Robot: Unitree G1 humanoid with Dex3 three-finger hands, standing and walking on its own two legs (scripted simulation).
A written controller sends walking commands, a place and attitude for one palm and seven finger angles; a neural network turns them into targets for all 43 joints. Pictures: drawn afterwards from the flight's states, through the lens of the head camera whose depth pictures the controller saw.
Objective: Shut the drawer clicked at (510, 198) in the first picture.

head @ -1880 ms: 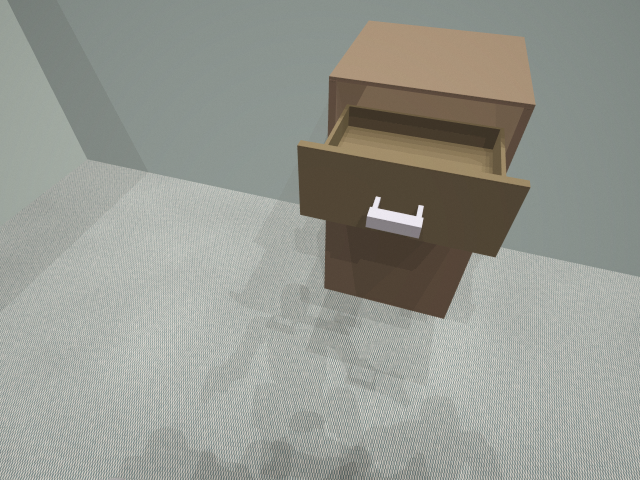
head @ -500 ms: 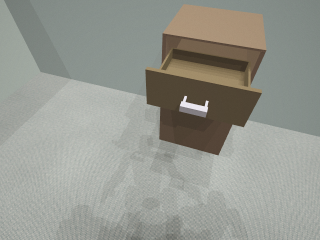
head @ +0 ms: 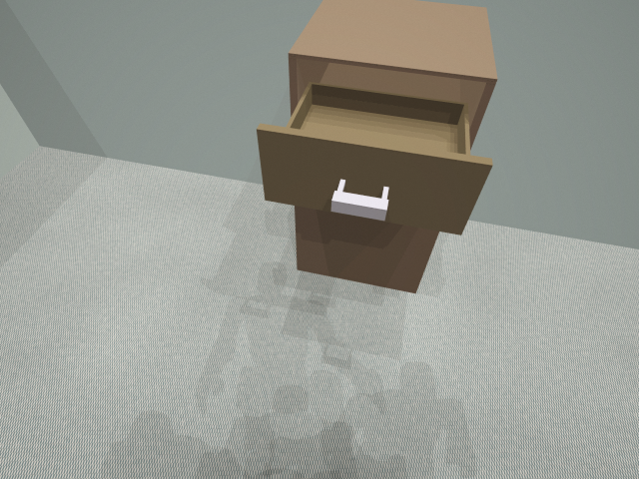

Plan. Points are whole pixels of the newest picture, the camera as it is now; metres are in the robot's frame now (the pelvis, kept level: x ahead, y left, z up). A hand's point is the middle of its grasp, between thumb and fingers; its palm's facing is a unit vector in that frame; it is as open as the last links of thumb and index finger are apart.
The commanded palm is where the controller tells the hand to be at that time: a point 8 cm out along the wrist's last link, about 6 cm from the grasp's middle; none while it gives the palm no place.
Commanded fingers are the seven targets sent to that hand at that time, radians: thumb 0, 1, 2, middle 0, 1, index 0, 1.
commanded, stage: turn to face it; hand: left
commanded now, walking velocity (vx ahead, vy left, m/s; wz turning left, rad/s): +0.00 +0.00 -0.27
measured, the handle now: (361, 196) +0.60 -0.04 -0.02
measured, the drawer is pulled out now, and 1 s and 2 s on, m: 0.30 0.30 0.30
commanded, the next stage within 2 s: take the last steps up to it in 0.28 s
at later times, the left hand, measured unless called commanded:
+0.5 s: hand out of the picture +0.04 +0.20 -0.18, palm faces -0.05 -0.97 -0.22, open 7.4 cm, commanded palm none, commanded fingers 0.00 0.90 0.90 -0.20 -0.30 -0.20 -0.30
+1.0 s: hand (290, 417) +0.24 +0.06 -0.18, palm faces -0.35 -0.93 -0.10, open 7.4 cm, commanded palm none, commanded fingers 0.00 0.90 0.90 -0.20 -0.30 -0.20 -0.30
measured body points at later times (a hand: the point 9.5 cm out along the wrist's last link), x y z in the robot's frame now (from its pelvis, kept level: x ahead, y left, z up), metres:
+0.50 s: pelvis -0.02 +0.01 -0.01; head +0.00 +0.01 +0.44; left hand +0.05 +0.25 -0.16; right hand -0.01 -0.25 -0.16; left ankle -0.02 +0.12 -0.72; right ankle +0.02 -0.11 -0.74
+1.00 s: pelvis +0.08 -0.06 -0.01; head +0.14 -0.05 +0.44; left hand +0.26 +0.11 -0.17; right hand -0.11 -0.22 -0.13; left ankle -0.02 +0.13 -0.74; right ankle +0.16 -0.22 -0.72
